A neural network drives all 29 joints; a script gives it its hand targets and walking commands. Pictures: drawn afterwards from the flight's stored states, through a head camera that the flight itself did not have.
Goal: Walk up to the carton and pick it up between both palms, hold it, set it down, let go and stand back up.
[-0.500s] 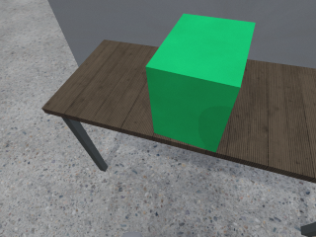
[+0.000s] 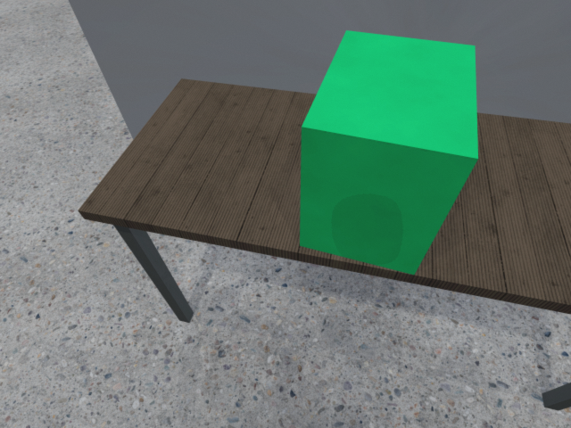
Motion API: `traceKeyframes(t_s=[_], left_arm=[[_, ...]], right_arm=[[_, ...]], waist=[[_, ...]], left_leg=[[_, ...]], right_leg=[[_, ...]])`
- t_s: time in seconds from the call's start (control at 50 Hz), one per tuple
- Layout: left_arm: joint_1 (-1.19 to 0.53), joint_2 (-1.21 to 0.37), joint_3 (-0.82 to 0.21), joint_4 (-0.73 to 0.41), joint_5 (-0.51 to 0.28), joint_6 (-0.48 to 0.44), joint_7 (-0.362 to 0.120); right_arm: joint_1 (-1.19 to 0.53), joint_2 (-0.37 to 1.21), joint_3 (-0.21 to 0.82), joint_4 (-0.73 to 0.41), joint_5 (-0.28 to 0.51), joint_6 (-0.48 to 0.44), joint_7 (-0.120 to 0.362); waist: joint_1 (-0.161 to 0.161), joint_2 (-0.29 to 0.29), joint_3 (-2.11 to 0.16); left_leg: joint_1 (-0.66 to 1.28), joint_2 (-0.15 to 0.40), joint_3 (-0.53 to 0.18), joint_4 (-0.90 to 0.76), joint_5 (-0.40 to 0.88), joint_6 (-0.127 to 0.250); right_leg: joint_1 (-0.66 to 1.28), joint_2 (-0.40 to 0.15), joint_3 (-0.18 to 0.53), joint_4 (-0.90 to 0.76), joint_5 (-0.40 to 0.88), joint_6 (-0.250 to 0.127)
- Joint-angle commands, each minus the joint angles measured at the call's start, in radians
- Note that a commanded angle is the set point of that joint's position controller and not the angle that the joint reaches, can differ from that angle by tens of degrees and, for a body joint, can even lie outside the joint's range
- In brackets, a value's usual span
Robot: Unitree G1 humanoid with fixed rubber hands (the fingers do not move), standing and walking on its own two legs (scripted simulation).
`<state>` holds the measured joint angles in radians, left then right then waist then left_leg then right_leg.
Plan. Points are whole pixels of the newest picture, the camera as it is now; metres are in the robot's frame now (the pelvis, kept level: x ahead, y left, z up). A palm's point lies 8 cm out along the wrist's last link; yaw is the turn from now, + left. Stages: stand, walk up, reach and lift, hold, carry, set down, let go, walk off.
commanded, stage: walk up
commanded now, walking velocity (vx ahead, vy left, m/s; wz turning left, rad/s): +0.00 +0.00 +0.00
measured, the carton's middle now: (380, 153) +0.55 -0.15 +0.05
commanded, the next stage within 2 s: none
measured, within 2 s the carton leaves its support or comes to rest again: neither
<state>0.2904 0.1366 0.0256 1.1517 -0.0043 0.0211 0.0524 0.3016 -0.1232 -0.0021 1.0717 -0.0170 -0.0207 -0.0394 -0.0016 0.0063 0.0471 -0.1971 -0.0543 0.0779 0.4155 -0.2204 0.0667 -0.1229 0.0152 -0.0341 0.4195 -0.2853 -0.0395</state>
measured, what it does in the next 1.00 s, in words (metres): steps to the right: right foot, then left foot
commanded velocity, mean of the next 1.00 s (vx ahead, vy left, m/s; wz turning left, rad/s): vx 0.09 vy -0.03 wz -0.09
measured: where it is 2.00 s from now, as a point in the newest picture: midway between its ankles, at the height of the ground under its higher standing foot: outside the picture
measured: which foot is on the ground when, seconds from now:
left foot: down 0.00-0.48, up 0.50-0.90, down 0.92-1.00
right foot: down 0.00-0.12, up 0.14-0.46, down 0.48-1.00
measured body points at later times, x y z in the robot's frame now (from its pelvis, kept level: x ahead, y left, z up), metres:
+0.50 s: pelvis +0.04 -0.11 -0.01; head +0.07 -0.15 +0.44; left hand +0.11 +0.12 -0.15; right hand -0.03 -0.33 -0.18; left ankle +0.00 +0.08 -0.74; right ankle +0.05 -0.22 -0.74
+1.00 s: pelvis +0.09 -0.17 +0.00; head +0.10 -0.15 +0.44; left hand +0.09 +0.03 -0.18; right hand +0.07 -0.38 -0.16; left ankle +0.09 -0.07 -0.74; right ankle +0.05 -0.22 -0.74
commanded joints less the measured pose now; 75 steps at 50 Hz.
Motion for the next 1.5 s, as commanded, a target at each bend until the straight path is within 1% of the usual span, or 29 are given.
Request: traceKeyframes(t_s=[0.0, 0.04, 0.06, 0.08, 0.1, 0.16, 0.18, 0.26, 0.34, 0.38, 0.4, 0.42, 0.46, 0.5, 0.58, 0.68, 0.8, 0.86, 0.9, 0.94, 1.1, 1.24, 1.26, 1.28, 1.3, 1.34, 1.4, 1.42, 1.48], left_arm=[[0.080, 0.045, -0.019, 0.016, 0.024, -0.024, -0.010], [0.050, 0.002, -0.030, 0.004, 0.028, -0.032, -0.008], [0.005, 0.181, 0.043, -0.045, 0.015, 0.000, -0.037], [-0.130, 0.156, 0.039, -0.134, 0.032, 0.014, -0.060], [-0.138, 0.170, 0.044, -0.166, 0.054, 0.027, -0.069], [-0.166, 0.113, 0.041, -0.225, 0.054, 0.020, -0.096], [-0.098, 0.029, 0.019, -0.216, 0.027, 0.004, -0.091], [0.188, 0.032, 0.028, -0.076, 0.029, -0.003, -0.086], [-0.174, 0.058, 0.022, -0.215, 0.032, -0.031, -0.083], [-0.139, 0.102, 0.037, -0.239, 0.041, -0.049, -0.075], [0.004, 0.130, 0.051, -0.177, 0.036, -0.062, -0.062], [0.092, 0.131, 0.050, -0.123, 0.012, -0.087, -0.037], [0.189, 0.202, 0.043, -0.097, 0.013, -0.099, -0.021], [0.125, 0.172, 0.032, -0.100, 0.015, -0.080, -0.018], [0.122, 0.068, -0.011, -0.112, 0.015, -0.073, 0.002], [0.137, 0.065, -0.022, -0.114, 0.009, -0.068, 0.000], [0.047, 0.076, -0.027, -0.123, 0.036, -0.067, -0.007], [0.051, 0.072, -0.030, -0.106, 0.024, -0.060, -0.014], [0.084, 0.051, -0.025, -0.106, 0.014, -0.055, -0.018], [0.175, -0.006, -0.039, -0.069, 0.015, -0.030, -0.013], [0.120, 0.013, -0.032, -0.031, 0.018, -0.041, -0.010], [0.136, 0.017, -0.034, -0.011, 0.014, -0.041, -0.004], [0.198, 0.202, 0.026, -0.066, 0.044, -0.032, 0.027], [0.272, 0.234, 0.032, -0.028, 0.028, -0.019, 0.051], [0.307, 0.239, 0.032, -0.015, 0.017, -0.013, 0.065], [0.229, 0.277, 0.060, -0.072, 0.018, -0.010, 0.065], [0.191, 0.196, 0.058, -0.084, 0.048, 0.002, 0.048], [0.195, 0.149, 0.050, -0.078, 0.058, 0.001, 0.032], [0.035, 0.123, 0.041, -0.140, 0.038, -0.018, 0.015]], right_arm=[[0.082, -0.026, 0.006, -0.010, 0.021, 0.002, 0.000], [0.080, -0.087, -0.010, -0.001, 0.012, 0.003, 0.002], [0.163, -0.338, -0.098, -0.034, -0.006, 0.013, -0.038], [0.298, -0.427, -0.131, 0.025, 0.000, 0.027, -0.061], [0.268, -0.400, -0.127, 0.045, -0.005, 0.039, -0.076], [0.162, -0.239, -0.108, 0.014, -0.018, 0.020, -0.050], [0.060, -0.110, -0.071, -0.005, -0.005, 0.003, -0.031], [-0.047, -0.115, -0.068, -0.041, -0.016, -0.021, -0.008], [0.148, -0.171, -0.074, 0.006, -0.026, -0.038, 0.014], [0.196, -0.230, -0.090, 0.044, -0.009, -0.020, 0.013], [0.172, -0.228, -0.092, 0.042, -0.010, -0.014, 0.010], [0.148, -0.190, -0.077, 0.028, -0.012, -0.013, 0.014], [0.229, -0.026, -0.029, 0.003, 0.004, -0.005, 0.017], [0.200, -0.079, -0.036, 0.000, 0.029, 0.025, 0.009], [0.080, -0.103, -0.048, 0.016, 0.007, 0.042, 0.025], [0.077, -0.013, -0.029, 0.046, 0.004, 0.073, 0.009], [0.040, -0.019, -0.010, 0.040, -0.002, 0.074, -0.009], [0.072, -0.041, -0.002, 0.054, -0.001, 0.051, -0.006], [0.106, -0.095, -0.006, 0.079, -0.001, 0.026, -0.007], [-0.010, -0.080, -0.002, 0.073, 0.017, 0.024, -0.004], [0.074, -0.060, 0.008, 0.086, 0.018, 0.002, -0.004], [0.081, -0.040, 0.016, 0.101, 0.007, 0.001, -0.002], [-0.014, -0.275, -0.067, 0.062, 0.015, 0.040, 0.001], [0.020, -0.210, -0.061, 0.041, 0.000, 0.063, 0.008], [0.064, -0.169, -0.057, 0.044, -0.015, 0.084, 0.015], [0.067, -0.111, -0.050, 0.025, -0.010, 0.098, 0.024], [-0.110, -0.087, -0.059, -0.059, -0.030, 0.114, 0.042], [-0.115, -0.059, -0.051, -0.073, -0.033, 0.107, 0.052], [-0.024, -0.085, -0.065, -0.056, -0.010, 0.095, 0.060]], waist=[[-0.019, -0.226, 0.017], [-0.024, -0.210, 0.063], [-0.095, -0.301, 0.025], [-0.146, -0.093, 0.086], [-0.082, -0.051, 0.166], [-0.047, 0.131, 0.229], [0.017, 0.318, 0.179], [0.083, 0.274, 0.068], [-0.081, 0.210, 0.110], [-0.038, 0.287, 0.029], [0.020, 0.184, -0.018], [0.028, -0.016, 0.016], [-0.016, -0.377, -0.116], [0.003, -0.477, -0.158], [-0.002, -0.322, -0.063], [-0.018, -0.056, -0.027], [-0.036, -0.080, 0.052], [-0.065, -0.028, 0.035], [-0.013, 0.112, -0.003], [0.038, 0.268, 0.085], [0.001, -0.074, 0.009], [0.002, -0.042, 0.061], [0.104, 0.168, 0.171], [0.080, 0.043, 0.100], [0.049, 0.055, 0.070], [0.049, 0.025, -0.036], [0.073, -0.097, 0.066], [0.064, -0.175, 0.040], [0.007, -0.289, 0.060]], left_leg=[[0.057, 0.137, -0.146, -0.102, 0.068, 0.004], [0.012, 0.153, -0.166, -0.083, 0.146, 0.010], [0.189, 0.307, -0.292, -0.032, -0.280, 0.078], [0.297, 0.542, -0.599, -0.238, -0.600, 0.156], [0.188, 0.667, -0.679, -0.307, -0.704, 0.163], [-0.122, 0.564, -0.523, -0.361, -0.527, 0.114], [-0.260, 0.399, -0.297, -0.390, -0.525, 0.030], [-0.183, 0.230, 0.061, -0.288, -0.329, -0.062], [-0.046, 0.282, 0.005, -0.250, -0.234, 0.005], [-0.012, 0.242, 0.041, -0.102, -0.236, 0.016], [-0.012, 0.208, 0.078, 0.035, -0.233, -0.003], [-0.035, 0.204, 0.021, 0.133, 0.131, -0.029], [-0.241, 0.101, 0.028, 0.395, -0.451, -0.091], [-0.106, 0.144, -0.005, 0.399, -0.393, -0.079], [-0.192, 0.100, -0.038, 0.443, -0.253, -0.065], [-0.113, 0.098, -0.044, 0.442, -0.141, -0.070], [-0.032, 0.130, -0.059, 0.235, -0.165, -0.040], [0.136, 0.150, -0.079, -0.025, 0.120, -0.026], [0.170, 0.230, -0.168, -0.034, 0.399, -0.015], [-0.092, 0.233, -0.207, -0.064, 0.206, 0.023], [0.033, 0.184, -0.131, -0.100, 0.181, -0.003], [0.016, 0.178, -0.117, -0.111, 0.179, -0.009], [-0.301, 0.106, 0.015, 0.201, 0.075, -0.089], [-0.377, 0.067, 0.054, 0.400, -0.343, -0.110], [-0.357, 0.108, -0.001, 0.541, -0.382, -0.110], [-0.308, 0.090, -0.039, 0.741, -0.412, -0.125], [-0.294, 0.087, -0.165, 0.831, -0.214, -0.112], [-0.321, 0.109, -0.141, 0.748, -0.092, -0.100], [-0.373, 0.045, -0.069, 0.754, 0.027, -0.133]], right_leg=[[-0.041, -0.174, 0.153, -0.142, 0.256, -0.050], [-0.001, -0.126, 0.094, -0.152, 0.290, -0.019], [-0.252, -0.009, 0.023, 0.124, -0.212, -0.003], [-0.583, 0.013, -0.018, 0.393, -0.332, 0.021], [-0.652, -0.075, 0.033, 0.600, -0.262, 0.039], [-0.532, -0.120, 0.097, 0.688, -0.131, 0.044], [-0.331, -0.126, 0.081, 0.626, -0.119, 0.035], [-0.210, -0.023, -0.084, 0.500, -0.003, 0.049], [-0.302, -0.062, -0.122, 0.225, 0.010, 0.080], [-0.147, -0.084, -0.091, 0.074, -0.028, 0.071], [-0.041, -0.063, -0.106, -0.016, 0.037, 0.082], [0.026, -0.121, -0.004, -0.183, 0.393, 0.080], [0.259, -0.374, 0.161, 0.023, 1.243, 0.048], [0.074, -0.386, 0.167, -0.070, 0.829, -0.104], [0.156, -0.259, -0.005, -0.014, 1.228, 0.061], [0.035, -0.272, 0.008, -0.071, 1.024, 0.003], [-0.103, -0.299, 0.040, -0.094, 0.609, -0.145], [-0.165, -0.259, 0.067, -0.083, 0.348, -0.101], [-0.141, -0.148, 0.000, -0.045, 0.133, -0.049], [0.044, -0.125, -0.001, -0.139, 0.073, -0.028], [0.074, -0.141, 0.003, -0.139, 0.172, -0.022], [0.041, -0.146, 0.006, -0.151, 0.186, -0.023], [0.165, -0.400, 0.187, -0.012, 0.822, -0.060], [0.214, -0.563, 0.300, 0.016, 1.292, -0.123], [0.172, -0.628, 0.299, 0.022, 1.297, -0.181], [0.079, -0.620, 0.206, -0.026, 1.060, -0.272], [-0.184, -0.447, 0.138, -0.092, 0.528, -0.147], [-0.166, -0.358, 0.119, -0.187, -0.031, -0.074], [-0.120, -0.293, 0.012, -0.195, -0.060, -0.023]])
